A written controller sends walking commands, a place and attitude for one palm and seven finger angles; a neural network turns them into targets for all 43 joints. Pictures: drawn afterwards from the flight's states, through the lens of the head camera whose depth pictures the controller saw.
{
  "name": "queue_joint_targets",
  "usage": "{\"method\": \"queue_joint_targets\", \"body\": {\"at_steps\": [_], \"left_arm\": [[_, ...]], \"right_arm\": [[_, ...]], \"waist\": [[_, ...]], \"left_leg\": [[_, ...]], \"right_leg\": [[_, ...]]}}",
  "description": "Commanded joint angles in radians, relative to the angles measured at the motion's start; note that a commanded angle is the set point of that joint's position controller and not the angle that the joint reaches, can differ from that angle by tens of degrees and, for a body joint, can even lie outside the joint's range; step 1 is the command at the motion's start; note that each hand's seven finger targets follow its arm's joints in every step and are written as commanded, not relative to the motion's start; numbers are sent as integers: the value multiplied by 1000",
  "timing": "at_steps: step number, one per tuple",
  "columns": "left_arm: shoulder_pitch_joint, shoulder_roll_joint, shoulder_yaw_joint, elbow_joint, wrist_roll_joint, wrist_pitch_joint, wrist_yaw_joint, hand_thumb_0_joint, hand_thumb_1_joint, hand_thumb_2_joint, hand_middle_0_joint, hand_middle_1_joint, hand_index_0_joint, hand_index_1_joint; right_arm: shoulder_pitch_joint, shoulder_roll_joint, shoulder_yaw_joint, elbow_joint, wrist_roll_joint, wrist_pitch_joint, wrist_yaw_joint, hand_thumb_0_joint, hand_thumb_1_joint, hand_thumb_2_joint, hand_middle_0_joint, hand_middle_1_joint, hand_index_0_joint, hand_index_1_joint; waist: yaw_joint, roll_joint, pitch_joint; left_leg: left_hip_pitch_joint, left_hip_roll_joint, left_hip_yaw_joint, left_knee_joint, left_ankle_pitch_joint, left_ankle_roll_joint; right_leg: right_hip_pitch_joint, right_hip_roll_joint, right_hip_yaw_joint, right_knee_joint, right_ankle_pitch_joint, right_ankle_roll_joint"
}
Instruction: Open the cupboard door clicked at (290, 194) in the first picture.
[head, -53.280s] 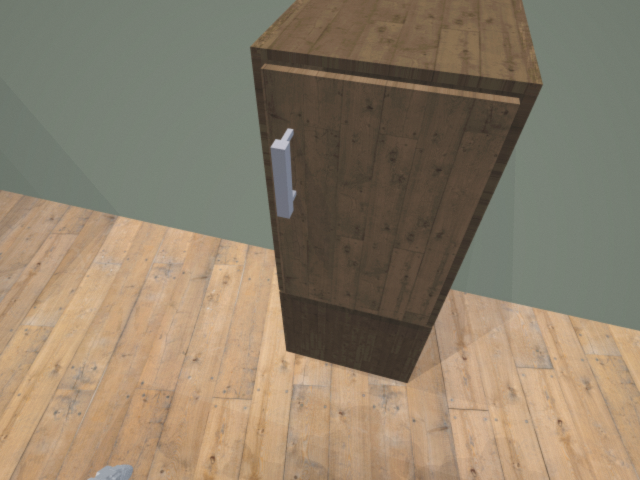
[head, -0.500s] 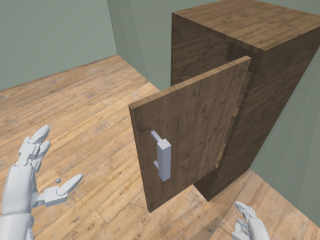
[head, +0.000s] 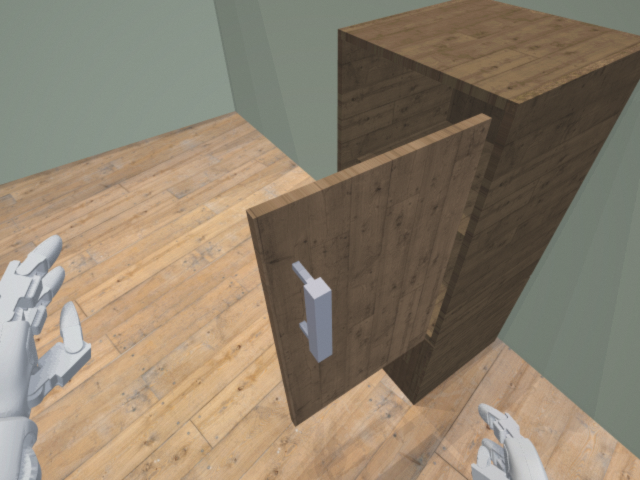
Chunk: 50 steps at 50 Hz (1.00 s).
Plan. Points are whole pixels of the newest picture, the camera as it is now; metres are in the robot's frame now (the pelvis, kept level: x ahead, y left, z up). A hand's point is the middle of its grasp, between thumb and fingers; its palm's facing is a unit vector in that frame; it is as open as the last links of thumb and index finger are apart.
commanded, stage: draw the hand back to the body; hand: left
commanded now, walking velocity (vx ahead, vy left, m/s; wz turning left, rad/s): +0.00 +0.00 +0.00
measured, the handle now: (310, 312) +0.32 +0.06 +0.04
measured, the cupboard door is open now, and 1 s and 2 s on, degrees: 89 89 89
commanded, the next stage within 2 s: step back with the hand held close in 0.10 s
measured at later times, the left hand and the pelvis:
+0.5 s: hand (97, 348) +0.19 +0.25 +0.14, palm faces +0.34 -0.81 -0.48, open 7.5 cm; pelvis -0.02 +0.00 +0.00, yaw -2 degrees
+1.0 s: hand (9, 427) +0.11 +0.28 +0.15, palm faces +0.44 -0.78 -0.44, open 7.5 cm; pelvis -0.10 +0.03 -0.03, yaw -1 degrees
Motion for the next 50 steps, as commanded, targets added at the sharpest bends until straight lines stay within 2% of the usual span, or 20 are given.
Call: {"method": "queue_joint_targets", "body": {"at_steps": [1, 7, 10, 11, 12, 13, 15, 16, 22, 25, 26, 34, 36, 39, 41, 43, 44, 46, 48, 50], "left_arm": [[-87, 211, 150, -205, -8, -70, 18, 0, 900, 900, -200, -300, -200, -300], [-99, 189, 128, -197, -8, -78, 15, 0, 900, 900, -200, -300, -200, -300], [-89, 194, 135, -187, -12, -79, 15, 0, 900, 900, -200, -300, -200, -300], [-169, 231, 154, -225, -9, -84, 20, 0, 900, 900, -200, -300, -200, -300], [-266, 363, 297, -258, -1, -125, 29, 0, 900, 900, -200, -300, -200, -300], [-145, 276, 241, -152, -1, -129, 19, 0, 900, 900, -200, -300, -200, -300], [-62, 202, 168, -135, 6, -135, 6, 0, 900, 900, -200, -300, -200, -300], [-61, 198, 158, -158, 9, -140, 5, 0, 900, 900, -200, -300, -200, -300], [32, 260, 218, -229, 12, -141, 30, 0, 900, 900, -200, -300, -200, -300], [56, 278, 242, -261, 12, -140, 36, 0, 900, 900, -200, -300, -200, -300], [65, 291, 257, -272, 11, -141, 40, 0, 900, 900, -200, -300, -200, -300], [79, 261, 250, -284, 25, -150, 45, 0, 900, 900, -200, -300, -200, -300], [47, 249, 241, -289, 34, -156, 44, 0, 900, 900, -200, -300, -200, -300], [-6, 238, 238, -274, 51, -163, 47, 0, 900, 900, -200, -300, -200, -300], [-35, 245, 246, -256, 63, -167, 49, 0, 900, 900, -200, -300, -200, -300], [-68, 235, 236, -272, 68, -173, 49, 0, 900, 900, -200, -300, -200, -300], [-70, 242, 241, -280, 67, -178, 51, 0, 900, 900, -200, -300, -200, -300], [-84, 258, 249, -320, 61, -188, 54, 0, 900, 900, -200, -300, -200, -300], [-65, 257, 245, -350, 52, -200, 62, 0, 900, 900, -200, -300, -200, -300], [-35, 259, 265, -366, 53, -214, 68, 0, 900, 900, -200, -300, -200, -300]], "right_arm": [[-136, -102, -37, -162, 5, -61, -13, 0, -900, -900, 200, 300, 200, 300], [-138, -98, -37, -160, 7, -61, -11, 0, -900, -900, 200, 300, 200, 300], [-141, -97, -39, -160, 7, -62, -13, 0, -900, -900, 200, 300, 200, 300], [-147, -102, -38, -157, 10, -64, -16, 0, -900, -900, 200, 300, 200, 300], [-120, -124, -45, -188, 23, -51, -20, 0, -900, -900, 200, 300, 200, 300], [-110, -109, -49, -168, 14, -38, -22, 0, -900, -900, 200, 300, 200, 300], [-107, -117, -54, -178, 12, -15, -14, 0, -900, -900, 200, 300, 200, 300], [-111, -123, -56, -182, 12, -11, -15, 0, -900, -900, 200, 300, 200, 300], [-105, -122, -71, -217, 17, 30, -27, 0, -900, -900, 200, 300, 200, 300], [-104, -118, -77, -235, 22, 49, -31, 0, -900, -900, 200, 300, 200, 300], [-107, -120, -79, -235, 21, 52, -33, 0, -900, -900, 200, 300, 200, 300], [-91, -130, -80, -258, 15, 45, -39, 0, -900, -900, 200, 300, 200, 300], [-86, -136, -82, -259, 12, 36, -40, 0, -900, -900, 200, 300, 200, 300], [-73, -140, -81, -261, 9, 22, -42, 0, -900, -900, 200, 300, 200, 300], [-66, -142, -83, -258, 6, 15, -47, 0, -900, -900, 200, 300, 200, 300], [-54, -141, -84, -260, 10, 8, -43, 0, -900, -900, 200, 300, 200, 300], [-48, -136, -84, -258, 8, 5, -41, 0, -900, -900, 200, 300, 200, 300], [-46, -139, -85, -250, 2, -4, -37, 0, -900, -900, 200, 300, 200, 300], [-43, -128, -74, -240, 1, -13, -32, 0, -900, -900, 200, 300, 200, 300], [-47, -135, -70, -237, -1, -20, -34, 0, -900, -900, 200, 300, 200, 300]], "waist": [[0, -18, -66], [-6, 9, -48], [-3, -35, -54], [-6, -19, -71], [-50, -40, 9], [-56, -97, -9], [-62, -91, -60], [-60, -49, -77], [-59, -57, -194], [-64, -68, -209], [-62, -41, -213], [-58, 15, -118], [-57, 45, -90], [-65, 11, -28], [-67, -31, -14], [-75, -71, -15], [-77, -112, -22], [-82, -126, -24], [-88, -101, -46], [-84, -4, -64]], "left_leg": [[-49, 68, -64, -56, 309, -48], [-48, 66, -64, -68, 256, -44], [-46, 64, -56, -61, 244, -35], [-40, 62, -59, -58, 245, -35], [-110, 81, -86, -30, 139, -18], [-94, 75, -90, 2, 124, -14], [-77, 77, -74, 28, 150, -14], [-76, 80, -75, 26, 178, -17], [-129, 121, -95, 17, 368, -25], [-159, 124, -94, 37, 372, -26], [-175, 125, -104, 40, 380, -26], [-400, 190, -175, -71, 128, 16], [-508, 209, -194, -106, -18, 36], [-664, 235, -224, -147, -306, 66], [-732, 226, -224, -125, -406, 75], [-713, 190, -200, -55, -440, 69], [-675, 164, -188, -6, -424, 61], [-550, 121, -175, 86, -370, 36], [-460, 114, -193, 94, -309, 22], [-509, 168, -249, -28, -352, 35]], "right_leg": [[63, -47, 73, -43, 209, 5], [49, -49, 73, -56, 162, 7], [51, -50, 81, -63, 164, 10], [59, -51, 87, -65, 165, 8], [-51, -105, 222, -110, 208, 3], [-61, -135, 236, -117, 216, -2], [-64, -156, 239, -104, 257, 7], [-55, -159, 224, -84, 298, 3], [31, -148, 179, 55, 493, 10], [25, -152, 191, 86, 519, 7], [31, -156, 190, 97, 524, 3], [28, -86, 165, 204, 232, 30], [67, -74, 162, 254, 166, 35], [89, -66, 168, 316, 65, 42], [107, -76, 188, 312, 27, 39], [48, -106, 238, 267, -42, 24], [-4, -130, 271, 214, -87, 13], [-150, -178, 331, 101, -175, -19], [-226, -188, 311, 97, -184, -30], [-160, -121, 230, 210, -134, 4]]}}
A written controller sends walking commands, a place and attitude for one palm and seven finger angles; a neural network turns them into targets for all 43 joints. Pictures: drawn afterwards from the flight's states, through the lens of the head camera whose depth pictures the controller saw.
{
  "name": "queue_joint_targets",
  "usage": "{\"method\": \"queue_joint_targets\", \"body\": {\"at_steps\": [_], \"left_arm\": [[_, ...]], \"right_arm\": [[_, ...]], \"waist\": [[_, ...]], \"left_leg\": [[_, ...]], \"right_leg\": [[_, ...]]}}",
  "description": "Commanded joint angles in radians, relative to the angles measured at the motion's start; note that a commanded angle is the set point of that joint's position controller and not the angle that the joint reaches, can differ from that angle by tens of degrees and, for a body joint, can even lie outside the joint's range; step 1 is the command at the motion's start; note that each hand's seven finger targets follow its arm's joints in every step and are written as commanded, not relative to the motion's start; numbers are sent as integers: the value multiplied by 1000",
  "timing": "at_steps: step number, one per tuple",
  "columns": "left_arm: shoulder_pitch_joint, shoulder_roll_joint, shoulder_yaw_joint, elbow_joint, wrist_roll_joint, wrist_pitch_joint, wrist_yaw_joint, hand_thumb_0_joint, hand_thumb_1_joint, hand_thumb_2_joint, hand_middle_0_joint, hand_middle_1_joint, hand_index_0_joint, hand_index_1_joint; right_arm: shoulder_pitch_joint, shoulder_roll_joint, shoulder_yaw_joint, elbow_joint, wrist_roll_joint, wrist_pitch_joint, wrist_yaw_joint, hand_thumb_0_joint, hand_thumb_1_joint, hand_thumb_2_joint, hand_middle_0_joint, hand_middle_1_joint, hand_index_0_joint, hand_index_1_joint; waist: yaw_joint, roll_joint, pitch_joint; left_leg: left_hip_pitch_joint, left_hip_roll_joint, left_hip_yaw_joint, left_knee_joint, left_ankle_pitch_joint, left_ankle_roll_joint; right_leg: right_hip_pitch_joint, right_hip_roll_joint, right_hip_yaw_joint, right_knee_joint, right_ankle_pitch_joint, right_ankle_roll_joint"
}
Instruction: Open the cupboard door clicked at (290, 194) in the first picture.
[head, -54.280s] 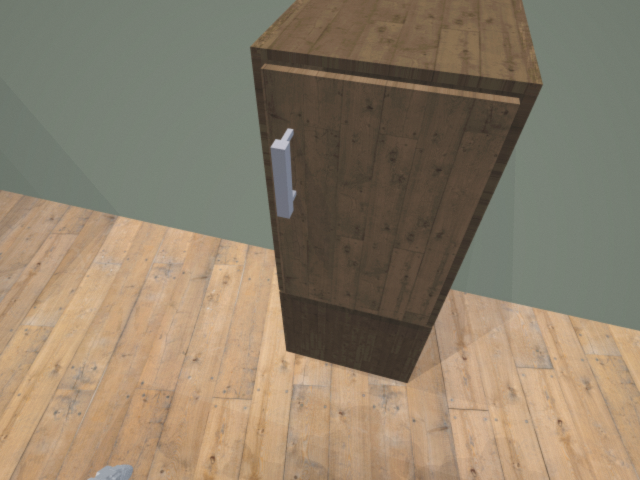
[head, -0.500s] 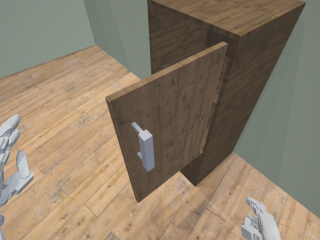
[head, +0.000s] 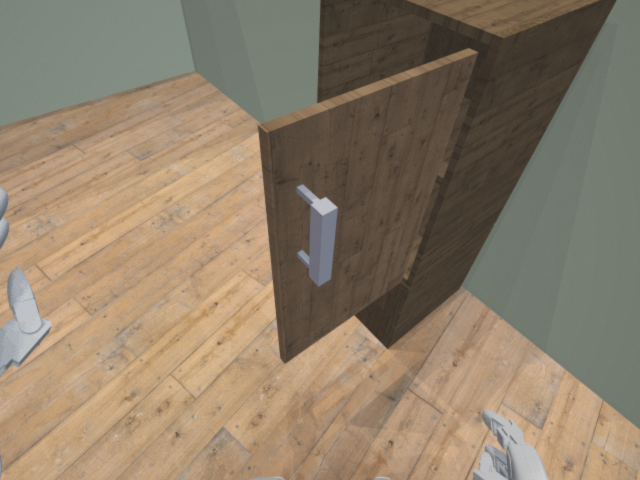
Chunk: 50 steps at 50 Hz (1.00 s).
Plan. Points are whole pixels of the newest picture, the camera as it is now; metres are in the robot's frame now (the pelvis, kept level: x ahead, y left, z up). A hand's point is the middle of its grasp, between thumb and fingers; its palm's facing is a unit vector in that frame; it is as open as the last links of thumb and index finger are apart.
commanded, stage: step back with the hand held close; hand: left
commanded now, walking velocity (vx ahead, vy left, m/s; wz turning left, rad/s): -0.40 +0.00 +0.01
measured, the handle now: (312, 236) +0.42 +0.04 +0.07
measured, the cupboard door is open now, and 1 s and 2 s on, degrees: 89 89 89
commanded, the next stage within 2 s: stop stepping back and stand still in 0.42 s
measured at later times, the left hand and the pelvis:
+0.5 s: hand (51, 451) +0.11 +0.20 +0.19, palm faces +0.22 -0.80 -0.56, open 7.5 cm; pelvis -0.12 -0.04 +0.01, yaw -4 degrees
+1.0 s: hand out of the picture +0.01 +0.21 +0.19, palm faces +0.35 -0.78 -0.52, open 7.5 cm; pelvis -0.21 -0.03 +0.02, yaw -3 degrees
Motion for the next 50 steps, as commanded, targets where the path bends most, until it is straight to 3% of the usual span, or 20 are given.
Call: {"method": "queue_joint_targets", "body": {"at_steps": [1, 2, 4, 7, 12, 16, 21, 23, 24, 25, 26, 28, 29, 33, 35, 40, 43, 45, 47, 50], "left_arm": [[-34, 238, 179, -256, -3, -96, 31, 0, 900, 900, -200, -300, -200, -300], [-31, 226, 185, -257, 1, -103, 30, 0, 900, 900, -200, -300, -200, -300], [-38, 229, 185, -216, -2, -102, 25, 0, 900, 900, -200, -300, -200, -300], [-12, 182, 130, -164, -25, -102, 23, 0, 900, 900, -200, -300, -200, -300], [-27, 182, 69, -233, -45, -85, 11, 0, 900, 900, -200, -300, -200, -300], [77, 250, 144, -282, -68, -57, -4, 0, 900, 900, -200, -300, -200, -300], [179, 311, 232, -345, -116, -38, -19, 0, 900, 900, -200, -300, -200, -300], [174, 313, 244, -328, -132, -45, -25, 0, 900, 900, -200, -300, -200, -300], [162, 324, 251, -321, -136, -52, -26, 0, 900, 900, -200, -300, -200, -300], [131, 354, 261, -303, -132, -63, -22, 0, 900, 900, -200, -300, -200, -300], [89, 342, 243, -310, -127, -72, -16, 0, 900, 900, -200, -300, -200, -300], [152, 291, 212, -180, -90, -24, -9, 0, 900, 900, -200, -300, -200, -300], [93, 269, 166, -183, -75, -11, -11, 0, 900, 900, -200, -300, -200, -300], [-111, 231, 74, -91, -42, 11, 27, 0, 900, 900, -200, -300, -200, -300], [-169, 231, 54, -140, -30, 1, 37, 0, 900, 900, -200, -300, -200, -300], [-35, 258, 128, -225, -29, -35, 49, 0, 900, 900, -200, -300, -200, -300], [28, 269, 159, -266, -49, -63, 41, 0, 900, 900, -200, -300, -200, -300], [85, 266, 169, -250, -40, -60, 36, 0, 900, 900, -200, -300, -200, -300], [104, 243, 153, -211, -44, -50, 25, 0, 900, 900, -200, -300, -200, -300], [80, 243, 162, -136, -45, -47, 22, 0, 900, 900, -200, -300, -200, -300]], "right_arm": [[-107, -157, -59, -162, -2, -75, -19, 0, -900, -900, 200, 300, 200, 300], [-104, -146, -58, -162, -8, -81, -21, 0, -900, -900, 200, 300, 200, 300], [-100, -130, -68, -149, -13, -93, -16, 0, -900, -900, 200, 300, 200, 300], [-94, -113, -64, -108, -24, -118, -9, 0, -900, -900, 200, 300, 200, 300], [-105, -122, -62, -45, -24, -146, 13, 0, -900, -900, 200, 300, 200, 300], [-129, -116, -62, -58, -24, -138, 29, 0, -900, -900, 200, 300, 200, 300], [-192, -107, -45, -107, -30, -109, 43, 0, -900, -900, 200, 300, 200, 300], [-229, -111, -40, -126, -20, -87, 38, 0, -900, -900, 200, 300, 200, 300], [-228, -108, -39, -133, -12, -68, 36, 0, -900, -900, 200, 300, 200, 300], [-206, -97, -36, -129, 3, -50, 35, 0, -900, -900, 200, 300, 200, 300], [-216, -108, -51, -111, 23, -57, 33, 0, -900, -900, 200, 300, 200, 300], [-161, -72, -34, -96, 16, -46, 26, 0, -900, -900, 200, 300, 200, 300], [-169, -70, -20, -110, 23, -42, 21, 0, -900, -900, 200, 300, 200, 300], [-164, -105, -22, -83, 18, -59, -23, 0, -900, -900, 200, 300, 200, 300], [-154, -111, -28, -90, 17, -70, -27, 0, -900, -900, 200, 300, 200, 300], [-127, -102, -28, -108, 8, -72, -13, 0, -900, -900, 200, 300, 200, 300], [-91, -125, -49, -128, 21, -76, -2, 0, -900, -900, 200, 300, 200, 300], [-70, -103, -48, -117, 3, -88, 8, 0, -900, -900, 200, 300, 200, 300], [-86, -116, -47, -104, -1, -103, 6, 0, -900, -900, 200, 300, 200, 300], [-103, -133, -41, -93, 1, -106, -12, 0, -900, -900, 200, 300, 200, 300]], "waist": [[-6, 171, -93], [1, 222, -98], [-5, 140, -83], [-6, 74, -60], [4, 183, -247], [29, 184, -394], [45, 220, -410], [42, 187, -321], [30, 78, -262], [9, -119, -208], [52, -228, -159], [-10, -129, -109], [-21, -104, -110], [-1, -58, -29], [8, -111, -41], [4, -67, -137], [-2, 94, -259], [-15, 236, -240], [-13, 189, -102], [-19, 125, -21]], "left_leg": [[-273, 258, -365, -431, -391, 15], [-353, 330, -423, -523, -398, 33], [-324, 389, -444, -554, -308, 64], [-32, 362, -394, -473, 60, 54], [395, 324, -305, -408, 652, -3], [539, 295, -246, -385, 852, -7], [393, 275, -183, -453, 590, -28], [253, 252, -139, -433, 308, -58], [201, 190, -101, -326, 121, -84], [208, 93, -50, -64, 29, -124], [75, 3, -78, 250, -115, -142], [-150, 46, -120, 368, -58, -128], [-130, 60, -81, 337, -19, -132], [-57, 60, -22, 183, -5, -102], [-46, 56, -17, 94, -24, -83], [50, 50, -18, -250, 54, -57], [351, 183, -119, -279, 606, -17], [425, 244, -208, -231, 800, 11], [231, 286, -256, -323, 442, 20], [24, 266, -239, -356, 61, 7]], "right_leg": [[286, -26, 141, 86, -105, -1], [372, 22, 78, 224, -72, 22], [334, 48, 85, 374, -191, 27], [137, 26, 77, 238, -302, 18], [93, 42, 38, 22, -305, 24], [130, 66, 19, -22, -298, 25], [261, 65, -16, -106, -276, 3], [301, 32, -15, -274, -178, 0], [249, -41, 50, -388, -117, -20], [47, -227, 268, -516, -178, -66], [-29, -362, 381, -530, -29, -105], [145, -266, 153, -306, 477, -41], [179, -247, 144, -272, 572, -56], [228, -260, 172, -309, 527, -18], [306, -274, 195, -307, 529, -13], [480, -246, 175, -191, 704, -1], [343, -88, 68, 3, 534, 74], [147, -20, -4, 14, -24, 30], [179, 6, -32, -34, -255, 13], [280, 0, -25, -125, -150, 5]]}}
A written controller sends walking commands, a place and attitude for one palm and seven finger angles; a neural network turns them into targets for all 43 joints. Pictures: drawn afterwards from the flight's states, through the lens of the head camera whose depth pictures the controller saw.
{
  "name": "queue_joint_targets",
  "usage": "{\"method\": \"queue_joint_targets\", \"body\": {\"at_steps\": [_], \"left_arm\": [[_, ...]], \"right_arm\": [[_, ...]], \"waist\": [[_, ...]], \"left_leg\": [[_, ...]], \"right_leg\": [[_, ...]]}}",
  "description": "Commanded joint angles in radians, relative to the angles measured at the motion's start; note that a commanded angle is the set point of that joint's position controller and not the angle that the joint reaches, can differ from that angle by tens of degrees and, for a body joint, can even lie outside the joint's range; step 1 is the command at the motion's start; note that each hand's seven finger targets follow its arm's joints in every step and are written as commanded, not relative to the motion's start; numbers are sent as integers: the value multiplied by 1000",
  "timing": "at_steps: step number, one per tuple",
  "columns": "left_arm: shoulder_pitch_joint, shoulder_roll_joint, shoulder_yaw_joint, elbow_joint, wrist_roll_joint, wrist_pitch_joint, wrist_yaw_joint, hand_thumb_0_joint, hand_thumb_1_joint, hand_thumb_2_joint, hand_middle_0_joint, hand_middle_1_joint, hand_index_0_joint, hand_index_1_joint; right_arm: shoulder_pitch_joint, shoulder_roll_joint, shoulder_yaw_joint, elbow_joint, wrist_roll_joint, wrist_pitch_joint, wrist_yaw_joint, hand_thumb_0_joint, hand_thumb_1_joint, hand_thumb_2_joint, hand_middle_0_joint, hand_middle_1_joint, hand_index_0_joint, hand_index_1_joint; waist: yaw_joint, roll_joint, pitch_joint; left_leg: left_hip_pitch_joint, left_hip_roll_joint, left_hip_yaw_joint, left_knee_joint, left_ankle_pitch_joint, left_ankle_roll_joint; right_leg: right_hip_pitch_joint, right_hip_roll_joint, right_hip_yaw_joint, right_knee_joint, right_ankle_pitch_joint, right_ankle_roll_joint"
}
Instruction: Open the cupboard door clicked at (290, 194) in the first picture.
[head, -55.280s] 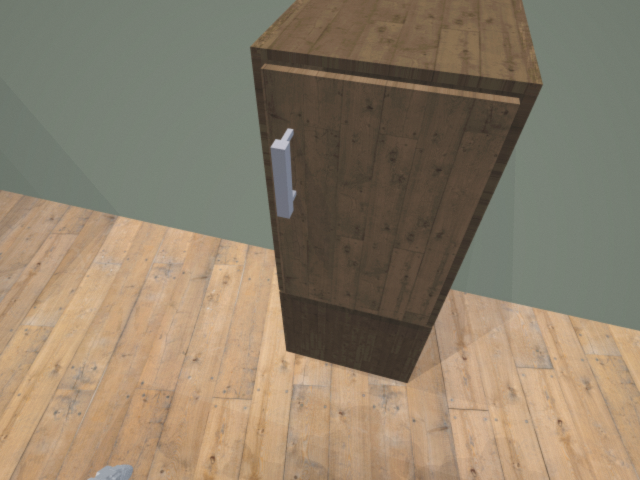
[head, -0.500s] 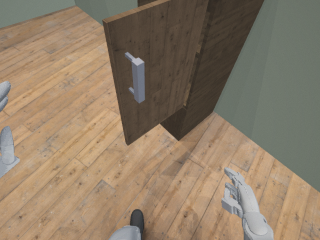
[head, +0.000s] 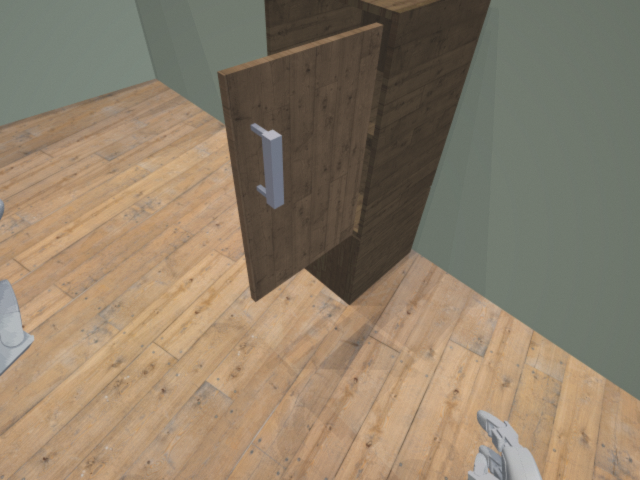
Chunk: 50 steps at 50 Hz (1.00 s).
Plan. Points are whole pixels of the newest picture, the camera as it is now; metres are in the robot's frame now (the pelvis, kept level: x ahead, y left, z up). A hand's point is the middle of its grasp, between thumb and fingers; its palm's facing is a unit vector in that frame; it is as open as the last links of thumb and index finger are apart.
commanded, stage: stop stepping back and stand still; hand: left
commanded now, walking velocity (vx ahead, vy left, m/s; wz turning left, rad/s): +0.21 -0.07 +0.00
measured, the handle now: (266, 166) +0.62 +0.11 +0.05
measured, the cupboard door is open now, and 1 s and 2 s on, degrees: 89 89 89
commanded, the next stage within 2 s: let the arm hang, fingers relaxed in 0.72 s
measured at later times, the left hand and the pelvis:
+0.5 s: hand out of the picture +0.19 +0.28 +0.18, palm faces +0.42 -0.75 -0.52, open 7.5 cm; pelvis -0.01 +0.01 +0.00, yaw +1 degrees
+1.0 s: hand (114, 470) +0.16 +0.26 -0.08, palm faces +0.05 -0.92 -0.39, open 7.4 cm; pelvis -0.01 +0.02 +0.00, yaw +2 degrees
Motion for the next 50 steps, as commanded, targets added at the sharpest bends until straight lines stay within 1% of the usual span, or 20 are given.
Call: {"method": "queue_joint_targets", "body": {"at_steps": [1, 3, 6, 8, 12, 14, 15, 17, 21, 23, 25, 29, 32, 36, 40, 41, 42, 45, 47, 50], "left_arm": [[-50, 139, 134, -120, -7, -52, 11, 0, 900, 900, -200, -300, -200, -300], [-54, 120, 116, -63, -12, -51, 8, 0, 900, 900, -200, -300, -200, -300], [-173, 107, 67, -84, -1, -56, 9, 0, 900, 900, -200, -300, -200, -300], [-243, 106, 50, -98, 11, -66, 14, 0, 900, 900, -200, -300, -200, -300], [-239, 117, 55, -178, 13, -73, 23, 0, 900, 900, -200, -300, -200, -300], [-209, 119, 73, -270, 9, -89, 28, 0, 900, 900, -200, -300, -200, -300], [-192, 122, 88, -236, 12, -91, 25, 0, 900, 900, -200, -300, -200, -300], [-183, 135, 104, -239, 21, -87, 22, 0, 900, 900, -200, -300, -200, -300], [-33, 106, 100, -188, 9, -63, 14, 0, 900, 900, -200, -300, -200, -300], [-20, 95, 89, -148, 4, -58, 4, 0, 900, 900, -200, -300, -200, -300], [-39, 120, 113, -109, -2, -62, 0, 0, 900, 900, -200, -300, -200, -300], [-50, 119, 107, -81, -19, -54, -1, 0, 900, 900, -200, -300, -200, -300], [-71, 129, 116, -131, -11, -59, 6, 0, 900, 900, -200, -300, -200, -300], [-79, 133, 111, -178, -2, -67, 6, 0, 900, 900, -200, -300, -200, -300], [-78, 102, 83, -142, -1, -69, 3, 0, 900, 900, -200, -300, -200, -300], [-148, -94, -387, 640, 48, 50, -124, 0, 900, 900, -200, -300, -200, -300], [-174, -83, -323, 688, 67, 149, -151, 0, 900, 900, -200, -300, -200, -300], [-247, -91, -343, 819, 68, 178, -154, 0, 900, 900, -200, -300, -200, -300], [-304, -56, -355, 951, 70, 171, -154, 0, 900, 900, -200, -300, -200, -300], [-393, -59, -389, 1153, 58, 181, -148, 0, 900, 900, -200, -300, -200, -300]], "right_arm": [[-118, -155, -40, -121, 4, -55, -24, 0, -900, -900, 200, 300, 200, 300], [-110, -143, -43, -116, 4, -49, -30, 0, -900, -900, 200, 300, 200, 300], [-116, -137, -51, -103, 2, -43, -22, 0, -900, -900, 200, 300, 200, 300], [-105, -132, -46, -88, -3, -51, -20, 0, -900, -900, 200, 300, 200, 300], [-112, -115, -31, -91, -13, -61, -42, 0, -900, -900, 200, 300, 200, 300], [-116, -148, -41, -123, -11, -73, -41, 0, -900, -900, 200, 300, 200, 300], [-109, -124, -34, -107, -10, -77, -34, 0, -900, -900, 200, 300, 200, 300], [-106, -97, -33, -104, -21, -101, -30, 0, -900, -900, 200, 300, 200, 300], [-74, -121, -39, -92, -5, -113, -11, 0, -900, -900, 200, 300, 200, 300], [-81, -132, -38, -102, -1, -96, -9, 0, -900, -900, 200, 300, 200, 300], [-98, -130, -37, -115, 1, -80, -12, 0, -900, -900, 200, 300, 200, 300], [-90, -104, -42, -108, 11, -55, -8, 0, -900, -900, 200, 300, 200, 300], [-109, -102, -35, -114, 10, -49, -16, 0, -900, -900, 200, 300, 200, 300], [-146, -120, -37, -129, 2, -49, -33, 0, -900, -900, 200, 300, 200, 300], [-121, -126, -41, -133, 7, -53, -31, 0, -900, -900, 200, 300, 200, 300], [-170, -224, -87, 104, 25, -123, 59, 0, -900, -900, 200, 300, 200, 300], [-67, -267, -101, 137, 5, -37, 67, 0, -900, -900, 200, 300, 200, 300], [-94, -231, -64, 117, -14, 25, 60, 0, -900, -900, 200, 300, 200, 300], [-101, -227, -57, 144, -19, 41, 60, 0, -900, -900, 200, 300, 200, 300], [-90, -190, -39, 220, -24, 76, 57, 0, -900, -900, 200, 300, 200, 300]], "waist": [[29, 146, 28], [29, 12, 50], [35, -137, 68], [34, -82, 59], [25, 63, 17], [40, 318, 2], [36, 349, 4], [32, 262, 44], [36, 231, -58], [33, 226, -52], [32, 102, -50], [25, -108, -64], [30, -43, -74], [49, 185, -64], [48, 115, -75], [-10, 86, 16], [18, 93, -39], [46, -13, -60], [49, -126, -92], [26, -75, -75]], "left_leg": [[-207, 179, -203, -181, -66, 73], [-268, 102, -148, -84, -212, 44], [-324, 9, -62, 365, -161, 0], [-299, 54, -106, 361, -164, 3], [50, 26, -33, -52, -10, 10], [72, 226, -370, -236, -110, 97], [-10, 298, -474, -338, -232, 133], [-10, 312, -493, -337, -89, 160], [139, 211, -199, -136, 536, 76], [37, 189, -143, -108, 487, 41], [-107, 123, -102, -71, 275, 7], [-101, 23, -60, 95, 19, -23], [-93, 25, -77, 18, 31, -19], [18, 109, -162, -151, 385, 3], [-18, 102, -141, -132, 376, 1], [-32, 110, -139, 9, 472, 3], [-49, 126, -159, -32, 521, 10], [-152, 158, -256, -80, 359, 72], [-111, 103, -207, -40, 325, 41], [-9, 56, -154, -41, 288, 8]], "right_leg": [[116, -12, 33, -95, 55, -9], [89, -71, 208, -185, -59, -50], [15, -310, 563, -402, -300, -199], [13, -329, 444, -351, -131, -215], [-128, -171, 172, -217, -134, -97], [-167, -25, 63, 43, -45, -14], [-138, 4, 37, 180, -112, 3], [-186, -24, 66, 281, -100, 4], [-79, 0, -20, -5, 30, 19], [62, 1, -24, -123, 151, 13], [181, -56, 90, -143, 408, -16], [102, -218, 287, -255, 436, -87], [144, -210, 223, -218, 486, -81], [105, -61, 80, -121, 389, 3], [164, -56, 87, -138, 431, 3], [-38, -108, 36, -45, 447, -21], [-20, -118, 82, -51, 386, -33], [44, -82, 62, -25, 233, -27], [84, -132, 114, -95, 330, -50], [44, -178, 147, -145, 387, -76]]}}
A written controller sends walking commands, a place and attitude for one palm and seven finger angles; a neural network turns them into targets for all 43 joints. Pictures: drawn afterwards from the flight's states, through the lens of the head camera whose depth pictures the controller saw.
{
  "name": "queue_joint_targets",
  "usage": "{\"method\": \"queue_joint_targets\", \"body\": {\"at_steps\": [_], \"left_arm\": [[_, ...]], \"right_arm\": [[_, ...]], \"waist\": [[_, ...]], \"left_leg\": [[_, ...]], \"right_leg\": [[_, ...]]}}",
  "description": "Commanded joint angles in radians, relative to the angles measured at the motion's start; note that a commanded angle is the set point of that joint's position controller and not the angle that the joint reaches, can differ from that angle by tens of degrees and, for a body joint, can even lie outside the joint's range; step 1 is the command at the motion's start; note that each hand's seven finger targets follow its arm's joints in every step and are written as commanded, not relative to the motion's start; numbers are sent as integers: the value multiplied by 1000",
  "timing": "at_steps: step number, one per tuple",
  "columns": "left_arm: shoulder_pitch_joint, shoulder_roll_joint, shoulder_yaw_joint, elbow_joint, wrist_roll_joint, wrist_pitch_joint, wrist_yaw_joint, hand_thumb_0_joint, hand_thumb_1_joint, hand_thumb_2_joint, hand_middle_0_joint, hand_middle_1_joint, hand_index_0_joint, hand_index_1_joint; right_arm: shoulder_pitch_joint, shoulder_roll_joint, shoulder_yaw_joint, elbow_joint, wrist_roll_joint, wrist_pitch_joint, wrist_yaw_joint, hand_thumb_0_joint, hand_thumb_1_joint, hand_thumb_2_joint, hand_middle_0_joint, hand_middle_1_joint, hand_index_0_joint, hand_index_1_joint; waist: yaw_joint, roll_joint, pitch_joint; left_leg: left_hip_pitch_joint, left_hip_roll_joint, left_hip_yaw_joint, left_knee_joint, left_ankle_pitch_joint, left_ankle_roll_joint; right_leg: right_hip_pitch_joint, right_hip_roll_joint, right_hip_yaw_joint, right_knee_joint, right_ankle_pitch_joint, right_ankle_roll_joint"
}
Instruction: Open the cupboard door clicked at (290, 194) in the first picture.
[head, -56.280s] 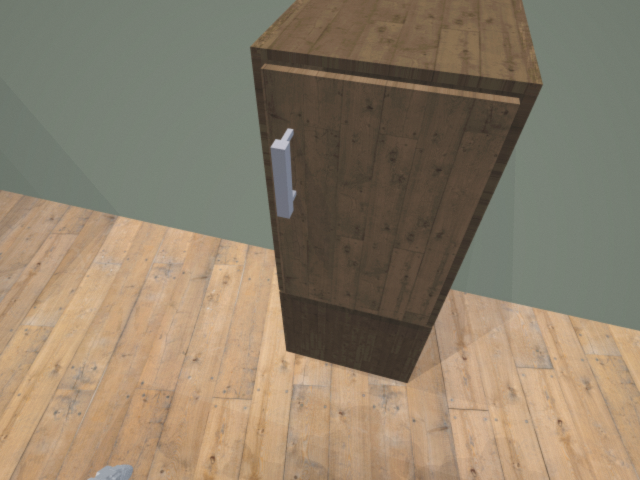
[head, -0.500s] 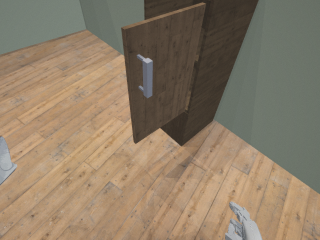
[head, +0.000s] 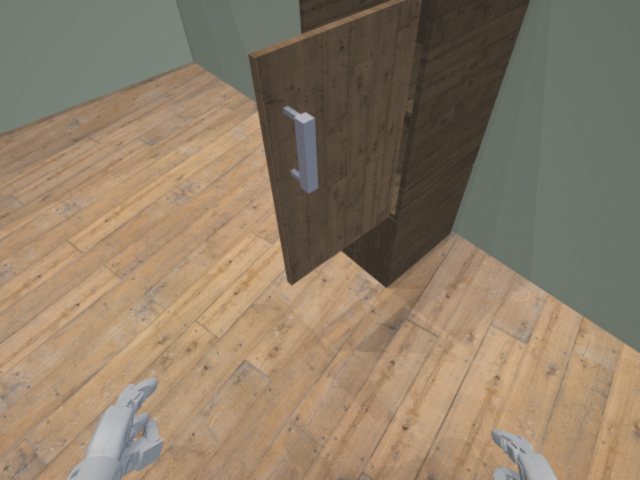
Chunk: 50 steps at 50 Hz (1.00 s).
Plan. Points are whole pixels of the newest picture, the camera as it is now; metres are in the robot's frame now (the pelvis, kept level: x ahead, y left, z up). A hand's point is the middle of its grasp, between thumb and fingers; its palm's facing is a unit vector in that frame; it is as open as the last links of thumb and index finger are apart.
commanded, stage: let the arm hang, fingers relaxed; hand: left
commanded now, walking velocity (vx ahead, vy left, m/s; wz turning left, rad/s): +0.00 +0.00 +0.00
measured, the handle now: (299, 150) +0.63 +0.07 +0.05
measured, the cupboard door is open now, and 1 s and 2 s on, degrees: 89 89 89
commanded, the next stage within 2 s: look to check the result in 0.92 s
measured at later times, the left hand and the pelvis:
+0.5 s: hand out of the picture -0.04 +0.18 -0.16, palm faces +0.02 -0.97 -0.23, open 7.4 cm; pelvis -0.01 -0.01 +0.01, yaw +0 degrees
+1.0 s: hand out of the picture -0.01 +0.16 -0.16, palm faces +0.03 -0.98 -0.19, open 7.4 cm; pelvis +0.00 -0.01 +0.01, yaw +0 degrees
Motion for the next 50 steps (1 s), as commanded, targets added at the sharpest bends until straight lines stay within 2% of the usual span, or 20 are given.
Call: {"method": "queue_joint_targets", "body": {"at_steps": [1, 2, 4, 5, 6, 7, 8, 10, 11, 12, 16, 18, 20, 26, 31, 34, 38, 46, 49, 50], "left_arm": [[-21, 108, -16, 159, -15, -25, 2, 0, 900, 900, -200, -300, -200, -300], [-15, 88, -26, 214, -19, -20, 5, 0, 900, 900, -200, -300, -200, -300], [12, 63, -38, 317, -25, -18, 9, 0, 900, 900, -200, -300, -200, -300], [21, 54, -41, 363, -27, -19, 10, 0, 900, 900, -200, -300, -200, -300], [30, 49, -41, 396, -28, -21, 11, 0, 900, 900, -200, -300, -200, -300], [41, 19, -30, 422, -25, -22, 13, 0, 900, 900, -200, -300, -200, -300], [49, 19, -32, 447, -28, -21, 14, 0, 900, 900, -200, -300, -200, -300], [55, 13, -38, 493, -31, -22, 13, 0, 900, 900, -200, -300, -200, -300], [58, 11, -39, 509, -32, -22, 13, 0, 900, 900, -200, -300, -200, -300], [63, -3, -43, 526, -32, -22, 14, 0, 900, 900, -200, -300, -200, -300], [91, -17, -48, 569, -34, -21, 17, 0, 900, 900, -200, -300, -200, -300], [105, -25, -50, 584, -34, -20, 19, 0, 900, 900, -200, -300, -200, -300], [120, -30, -50, 593, -34, -21, 21, 0, 900, 900, -200, -300, -200, -300], [146, -52, -47, 601, -33, -21, 27, 0, 900, 900, -200, -300, -200, -300], [151, -65, -43, 599, -31, -22, 29, 0, 900, 900, -200, -300, -200, -300], [143, -72, -42, 595, -31, -23, 29, 0, 900, 900, -200, -300, -200, -300], [144, -77, -40, 599, -30, -23, 28, 0, 900, 900, -200, -300, -200, -300], [142, -68, -38, 592, -30, -28, 26, 0, 900, 900, -200, -300, -200, -300], [135, -67, -38, 593, -31, -28, 25, 0, 900, 900, -200, -300, -200, -300], [136, -64, -38, 593, -31, -29, 25, 0, 900, 900, -200, -300, -200, -300]], "right_arm": [[44, -102, -19, 0, -3, 12, -12, 0, -900, -900, 200, 300, 200, 300], [36, -82, -10, 25, -5, 17, -14, 0, -900, -900, 200, 300, 200, 300], [36, -58, 3, 72, -1, 23, -22, 0, -900, -900, 200, 300, 200, 300], [50, -48, 7, 97, 1, 24, -25, 0, -900, -900, 200, 300, 200, 300], [61, -44, 8, 117, 4, 26, -29, 0, -900, -900, 200, 300, 200, 300], [76, -27, 3, 136, -1, 28, -32, 0, -900, -900, 200, 300, 200, 300], [90, -18, 5, 155, -1, 30, -33, 0, -900, -900, 200, 300, 200, 300], [116, -7, 6, 191, 2, 34, -36, 0, -900, -900, 200, 300, 200, 300], [132, -7, 4, 202, 5, 36, -37, 0, -900, -900, 200, 300, 200, 300], [147, -3, 3, 217, 4, 38, -39, 0, -900, -900, 200, 300, 200, 300], [195, 17, 5, 255, 6, 41, -43, 0, -900, -900, 200, 300, 200, 300], [212, 29, 7, 268, 5, 40, -44, 0, -900, -900, 200, 300, 200, 300], [229, 39, 7, 278, 6, 39, -46, 0, -900, -900, 200, 300, 200, 300], [249, 63, 8, 296, 6, 38, -47, 0, -900, -900, 200, 300, 200, 300], [262, 80, 7, 299, 4, 36, -47, 0, -900, -900, 200, 300, 200, 300], [262, 87, 6, 301, 1, 33, -47, 0, -900, -900, 200, 300, 200, 300], [261, 88, 5, 296, 0, 31, -49, 0, -900, -900, 200, 300, 200, 300], [258, 73, 0, 287, 3, 30, -49, 0, -900, -900, 200, 300, 200, 300], [253, 71, 1, 289, 2, 28, -50, 0, -900, -900, 200, 300, 200, 300], [253, 70, 1, 290, 3, 27, -50, 0, -900, -900, 200, 300, 200, 300]], "waist": [[-4, -71, -91], [5, 0, -79], [15, 51, -63], [13, 58, -67], [15, 34, -54], [13, 75, -53], [14, 95, -46], [10, 78, -33], [11, 14, -15], [7, -18, -4], [5, -44, 44], [5, -44, 39], [4, -75, 31], [9, -68, 78], [8, -63, 90], [5, -26, 86], [8, -17, 111], [6, -55, 84], [4, -28, 77], [4, -37, 68]], "left_leg": [[90, 96, -110, -106, 274, -7], [80, 112, -121, -138, 287, -4], [74, 116, -125, -169, 256, -4], [81, 114, -123, -179, 230, -8], [88, 115, -118, -181, 210, -9], [85, 115, -118, -188, 187, -8], [84, 112, -117, -191, 172, -8], [86, 113, -115, -201, 143, -10], [86, 118, -118, -204, 129, -7], [91, 118, -118, -207, 123, -6], [92, 116, -107, -216, 107, -2], [91, 116, -107, -223, 95, 0], [97, 114, -98, -216, 105, -1], [77, 111, -92, -223, 76, 0], [64, 105, -93, -223, 60, 0], [60, 106, -99, -229, 64, -2], [39, 111, -107, -243, 52, 0], [72, 111, -97, -225, 81, -2], [81, 114, -101, -230, 101, -3], [86, 116, -103, -229, 117, -2]], "right_leg": [[112, -122, 141, -124, 262, -51], [132, -104, 132, -124, 238, -33], [166, -93, 134, -160, 195, -21], [178, -92, 137, -178, 176, -22], [177, -90, 133, -197, 163, -23], [181, -94, 132, -212, 155, -28], [183, -95, 128, -218, 150, -30], [179, -94, 127, -235, 127, -33], [167, -90, 114, -246, 105, -31], [154, -90, 118, -254, 92, -30], [121, -86, 111, -267, 56, -29], [122, -87, 117, -264, 47, -29], [125, -88, 117, -262, 52, -28], [90, -82, 113, -258, 18, -26], [80, -82, 117, -258, 0, -26], [82, -81, 120, -246, 23, -27], [85, -78, 116, -244, 36, -26], [89, -81, 114, -253, 43, -25], [96, -82, 117, -250, 63, -26], [106, -83, 115, -247, 79, -26]]}}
